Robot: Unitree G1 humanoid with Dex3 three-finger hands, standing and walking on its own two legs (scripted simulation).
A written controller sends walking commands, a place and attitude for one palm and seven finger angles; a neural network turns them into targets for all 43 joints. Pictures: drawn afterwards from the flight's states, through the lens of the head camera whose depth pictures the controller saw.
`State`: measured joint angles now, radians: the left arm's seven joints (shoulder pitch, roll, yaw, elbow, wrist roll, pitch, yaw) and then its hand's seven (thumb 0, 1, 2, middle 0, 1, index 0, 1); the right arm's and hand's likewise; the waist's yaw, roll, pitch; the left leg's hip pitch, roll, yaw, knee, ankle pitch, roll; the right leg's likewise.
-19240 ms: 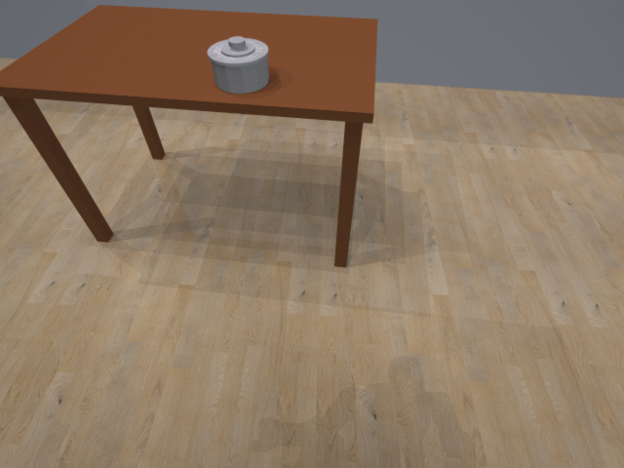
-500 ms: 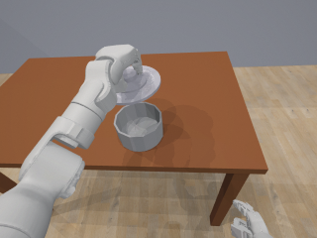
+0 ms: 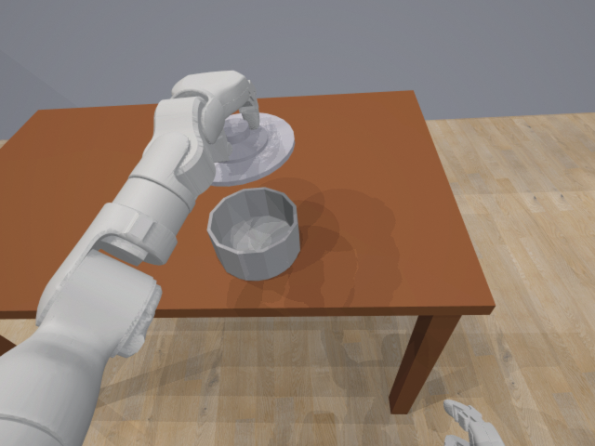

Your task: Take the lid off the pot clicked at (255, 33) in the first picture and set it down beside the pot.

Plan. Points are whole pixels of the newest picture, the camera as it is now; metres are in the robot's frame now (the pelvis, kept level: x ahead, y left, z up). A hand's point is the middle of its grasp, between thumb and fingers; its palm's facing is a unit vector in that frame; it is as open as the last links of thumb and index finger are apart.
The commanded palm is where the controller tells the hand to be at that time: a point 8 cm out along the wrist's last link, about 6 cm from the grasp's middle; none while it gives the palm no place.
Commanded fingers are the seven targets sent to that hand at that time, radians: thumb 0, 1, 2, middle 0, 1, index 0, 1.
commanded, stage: move the lid sideways beside the pot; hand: left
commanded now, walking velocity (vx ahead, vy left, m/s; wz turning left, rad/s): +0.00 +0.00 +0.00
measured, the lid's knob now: (233, 131) +0.49 +0.10 +0.19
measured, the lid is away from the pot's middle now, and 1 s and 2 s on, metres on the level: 0.01 0.14 0.24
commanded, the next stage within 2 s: lower the lid onto the table in 1.92 s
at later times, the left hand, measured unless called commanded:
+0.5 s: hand (164, 148) +0.44 +0.18 +0.20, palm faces -0.23 -0.04 -0.97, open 8.0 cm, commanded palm +0.43 +0.19 +0.28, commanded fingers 0.00 0.44 1.25 -0.76 -0.91 -0.85 -0.92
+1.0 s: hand (123, 151) +0.44 +0.24 +0.20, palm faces -0.24 -0.03 -0.97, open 8.0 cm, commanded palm +0.43 +0.24 +0.28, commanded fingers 0.00 0.44 1.25 -0.76 -0.91 -0.85 -0.92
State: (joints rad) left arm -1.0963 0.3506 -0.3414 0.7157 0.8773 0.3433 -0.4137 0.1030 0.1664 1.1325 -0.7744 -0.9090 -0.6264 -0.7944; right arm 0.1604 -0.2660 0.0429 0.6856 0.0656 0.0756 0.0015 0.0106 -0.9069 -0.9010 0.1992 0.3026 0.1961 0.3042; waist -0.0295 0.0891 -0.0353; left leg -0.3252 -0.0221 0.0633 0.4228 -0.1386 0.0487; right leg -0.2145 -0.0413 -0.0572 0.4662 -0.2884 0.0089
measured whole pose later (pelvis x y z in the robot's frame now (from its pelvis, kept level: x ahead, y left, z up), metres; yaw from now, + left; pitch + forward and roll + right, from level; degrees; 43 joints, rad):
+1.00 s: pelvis +0.00 +0.02 +0.00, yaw +1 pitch +3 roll -1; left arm -1.00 0.62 -0.22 0.62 0.88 0.19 -0.53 0.10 0.17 1.13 -0.77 -0.91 -0.62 -0.79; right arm 0.18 -0.29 0.03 0.64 0.08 0.10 -0.02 0.01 -0.91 -0.90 0.20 0.30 0.20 0.30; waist -0.03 0.07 0.00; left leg -0.36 -0.03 0.04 0.45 -0.14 0.07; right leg -0.21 -0.04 -0.08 0.43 -0.26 0.02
